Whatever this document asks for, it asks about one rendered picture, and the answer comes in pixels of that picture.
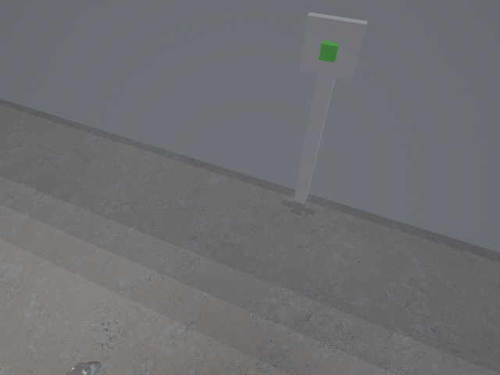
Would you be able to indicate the button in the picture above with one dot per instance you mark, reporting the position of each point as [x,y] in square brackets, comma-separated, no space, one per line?
[328,51]

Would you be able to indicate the panel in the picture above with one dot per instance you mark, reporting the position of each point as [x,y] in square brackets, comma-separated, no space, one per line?
[349,34]

